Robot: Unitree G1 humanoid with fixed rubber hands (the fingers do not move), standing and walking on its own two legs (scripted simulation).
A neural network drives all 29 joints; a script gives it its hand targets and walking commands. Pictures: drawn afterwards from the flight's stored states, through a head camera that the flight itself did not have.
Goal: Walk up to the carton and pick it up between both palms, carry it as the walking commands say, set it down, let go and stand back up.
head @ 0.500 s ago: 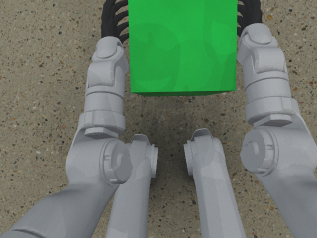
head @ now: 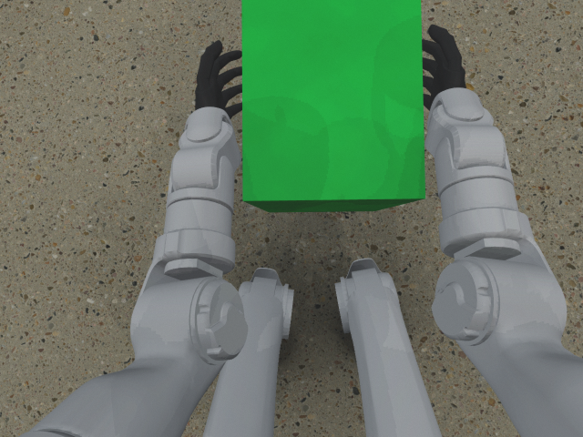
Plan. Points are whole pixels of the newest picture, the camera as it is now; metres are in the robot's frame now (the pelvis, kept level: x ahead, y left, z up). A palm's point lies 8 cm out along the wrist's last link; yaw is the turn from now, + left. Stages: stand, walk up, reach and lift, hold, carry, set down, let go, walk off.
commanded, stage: reach and lift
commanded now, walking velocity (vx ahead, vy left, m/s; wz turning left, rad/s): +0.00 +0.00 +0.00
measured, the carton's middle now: (324, 124) +0.51 -0.04 -0.14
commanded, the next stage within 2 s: none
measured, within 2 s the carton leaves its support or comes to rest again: neither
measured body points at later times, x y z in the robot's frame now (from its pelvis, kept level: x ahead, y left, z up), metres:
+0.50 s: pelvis +0.01 +0.00 +0.06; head +0.25 -0.02 +0.44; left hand +0.50 +0.10 +0.00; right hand +0.49 -0.18 -0.01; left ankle +0.10 +0.12 -0.47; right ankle +0.11 -0.12 -0.47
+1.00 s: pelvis +0.04 +0.00 +0.12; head +0.23 -0.02 +0.53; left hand +0.48 +0.11 +0.07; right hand +0.47 -0.17 +0.06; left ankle +0.09 +0.12 -0.47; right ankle +0.11 -0.12 -0.47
